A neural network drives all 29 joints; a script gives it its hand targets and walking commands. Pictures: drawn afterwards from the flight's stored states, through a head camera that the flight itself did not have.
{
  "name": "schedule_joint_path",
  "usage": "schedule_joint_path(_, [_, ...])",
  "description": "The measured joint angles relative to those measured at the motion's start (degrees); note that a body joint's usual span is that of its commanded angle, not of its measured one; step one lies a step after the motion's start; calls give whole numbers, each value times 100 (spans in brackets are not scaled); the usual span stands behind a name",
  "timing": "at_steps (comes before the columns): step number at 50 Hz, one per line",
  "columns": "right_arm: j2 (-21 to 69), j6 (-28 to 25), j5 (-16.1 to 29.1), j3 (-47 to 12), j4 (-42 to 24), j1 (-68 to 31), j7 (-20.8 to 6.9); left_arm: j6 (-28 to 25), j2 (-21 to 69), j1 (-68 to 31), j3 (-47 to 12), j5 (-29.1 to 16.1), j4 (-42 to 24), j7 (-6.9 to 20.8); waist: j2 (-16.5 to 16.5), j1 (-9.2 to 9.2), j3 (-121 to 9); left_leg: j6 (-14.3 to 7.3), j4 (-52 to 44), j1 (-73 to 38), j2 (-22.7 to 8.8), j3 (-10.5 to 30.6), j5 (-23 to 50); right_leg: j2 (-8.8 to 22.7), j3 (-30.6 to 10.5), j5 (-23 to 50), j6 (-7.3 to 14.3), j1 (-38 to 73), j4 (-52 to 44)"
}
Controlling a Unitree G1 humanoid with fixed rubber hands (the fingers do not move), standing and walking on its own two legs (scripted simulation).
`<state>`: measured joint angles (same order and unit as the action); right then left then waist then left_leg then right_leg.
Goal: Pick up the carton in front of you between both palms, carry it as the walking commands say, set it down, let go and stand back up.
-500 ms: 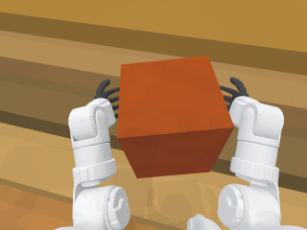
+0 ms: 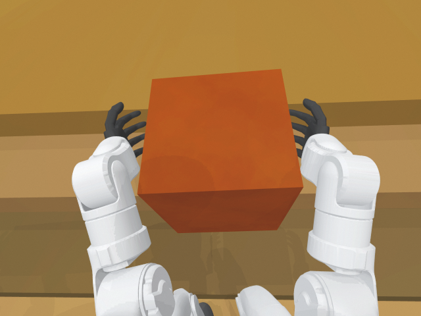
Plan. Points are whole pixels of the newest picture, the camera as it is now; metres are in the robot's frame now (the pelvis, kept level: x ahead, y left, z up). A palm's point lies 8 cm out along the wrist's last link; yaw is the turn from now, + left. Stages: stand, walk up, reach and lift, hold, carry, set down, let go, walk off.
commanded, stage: carry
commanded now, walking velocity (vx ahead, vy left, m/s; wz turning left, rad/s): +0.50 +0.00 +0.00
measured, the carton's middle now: (221, 163) +0.37 -0.06 +0.06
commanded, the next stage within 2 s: none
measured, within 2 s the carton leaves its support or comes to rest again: neither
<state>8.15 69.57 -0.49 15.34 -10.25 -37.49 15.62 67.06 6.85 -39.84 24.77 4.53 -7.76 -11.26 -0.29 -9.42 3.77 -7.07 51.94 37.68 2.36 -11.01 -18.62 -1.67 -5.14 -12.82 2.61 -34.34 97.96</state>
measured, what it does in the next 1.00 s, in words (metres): climbs: right foot 0.15 m higher, then left foot 0.15 m higher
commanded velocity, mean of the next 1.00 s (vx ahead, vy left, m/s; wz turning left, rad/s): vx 0.50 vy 0.00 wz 0.00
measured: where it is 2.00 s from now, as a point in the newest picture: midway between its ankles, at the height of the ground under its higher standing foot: (154, 38)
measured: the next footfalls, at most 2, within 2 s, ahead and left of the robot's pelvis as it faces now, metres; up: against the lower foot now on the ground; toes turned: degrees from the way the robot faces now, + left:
right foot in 0.30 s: +0.40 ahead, -0.14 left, +0.15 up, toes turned -7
left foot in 0.74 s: +0.78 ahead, +0.15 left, +0.29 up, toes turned +7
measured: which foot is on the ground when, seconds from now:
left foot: down 0.00-0.36, up 0.38-0.72, down 0.74-1.00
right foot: up 0.00-0.28, down 0.30-0.76, up 0.78-1.00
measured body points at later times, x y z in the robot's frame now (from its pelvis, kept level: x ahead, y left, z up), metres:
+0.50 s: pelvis +0.36 -0.03 +0.16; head +0.39 -0.02 +0.61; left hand +0.70 +0.18 +0.30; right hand +0.75 -0.13 +0.30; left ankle +0.26 +0.08 -0.34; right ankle +0.36 -0.14 -0.53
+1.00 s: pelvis +0.71 +0.09 +0.34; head +0.76 +0.08 +0.78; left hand +1.10 +0.21 +0.47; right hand +1.06 -0.11 +0.47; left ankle +0.74 +0.15 -0.38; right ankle +0.68 +0.00 -0.20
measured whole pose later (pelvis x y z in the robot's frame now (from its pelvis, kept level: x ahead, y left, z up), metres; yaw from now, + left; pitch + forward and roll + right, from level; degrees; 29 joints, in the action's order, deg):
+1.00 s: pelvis +0.71 +0.09 +0.34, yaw -1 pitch +5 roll +0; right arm 8.6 68.1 -0.7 15.8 -9.3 -36.8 14.2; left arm 66.3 8.2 -37.4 23.8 6.9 -10.3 -10.9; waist 0.4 -7.6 1.4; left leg -6.2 37.5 25.2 0.8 -10.0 -17.3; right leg -1.9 2.8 -20.3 5.7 -49.2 98.1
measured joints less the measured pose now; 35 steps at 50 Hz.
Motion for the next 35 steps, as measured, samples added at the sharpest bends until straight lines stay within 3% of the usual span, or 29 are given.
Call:
schedule_joint_path(5, [-108,14,168,22,29,-231,-1,30,133,-1,18,279,-360,-22,172,-18,-196,67,-1603,-1377,-96,169,166,0,716,-903,362,-1589,220])
schedule_joint_path(8, [-192,80,117,-2,219,-494,-14,111,-70,-157,-86,296,-233,-73,181,38,-507,156,-2172,-2018,-181,309,73,172,832,-1720,528,-2668,1196])
schedule_joint_path(10, [-241,192,75,105,340,-587,-61,222,-109,-260,-147,257,-55,-128,178,153,-678,279,-2562,-2536,-283,429,-25,369,855,-1896,560,-3269,1393])
schedule_joint_path(13, [-292,332,53,356,550,-650,-163,436,-96,-412,-206,181,230,-216,212,483,-918,398,-3498,-3419,-539,511,69,649,1226,-1365,479,-3438,-239])
schedule_joint_path(15, [-285,364,-32,564,723,-680,-240,527,-131,-522,-273,80,515,-259,187,776,-1085,381,-3838,-3767,-688,482,306,609,1534,-956,532,-2958,-1608])
schedule_joint_path(16, [-284,347,-120,668,799,-633,-258,544,-125,-525,-335,-14,666,-272,194,992,-1160,356,-3685,-3768,-789,459,473,473,1649,-1307,567,-2504,-1963])
schedule_joint_path(18, [-305,323,-208,955,872,-533,-265,580,-65,-594,-445,-200,935,-260,97,1417,-1120,353,-2142,-3124,-950,549,1358,184,1680,-823,534,-1175,-3339])
schedule_joint_path(19, [-364,273,-249,1067,906,-568,-279,549,-35,-656,-512,-229,995,-304,102,1633,-992,447,-536,-2464,-866,899,1373,117,1653,-1059,400,-910,-3535])
schedule_joint_path(21, [-405,120,-345,1218,994,-578,-305,409,18,-587,-685,-241,1050,-453,260,1946,-763,472,2743,-1149,-362,1612,806,22,1653,-1356,329,-498,-3765])
schedule_joint_path(22, [-333,78,-376,1293,973,-520,-320,379,40,-479,-711,-274,1006,-488,331,2038,-699,400,3859,-688,-172,1765,1029,-26,1642,-1349,285,-226,-4008])
schedule_joint_path(24, [-111,12,-447,1358,821,-372,-329,336,26,-319,-678,-387,903,-504,300,2079,-605,264,5148,6,41,1821,546,-10,1558,-1254,143,335,-4617])
schedule_joint_path(26, [31,-66,-502,1325,555,-289,-305,255,-26,-296,-665,-533,772,-500,204,2060,-454,180,5373,622,15,1638,42,95,1448,-1135,27,924,-5284])
schedule_joint_path(32, [-178,-178,-483,903,98,-299,-209,31,-78,-501,-689,-624,514,-415,209,1895,-557,78,5141,2597,-608,987,-1464,494,1202,-917,-245,2404,-7104])
schedule_joint_path(33, [-202,-167,-471,833,146,-319,-201,53,-99,-516,-658,-611,514,-367,204,1833,-597,52,4898,2839,-716,913,-1590,582,1165,-885,-316,2703,-7438])
schedule_joint_path(35, [-166,-133,-366,701,243,-337,-181,131,-151,-477,-546,-580,444,-283,130,1591,-681,21,3480,2895,-835,614,-1160,825,1142,-676,-403,3300,-8162])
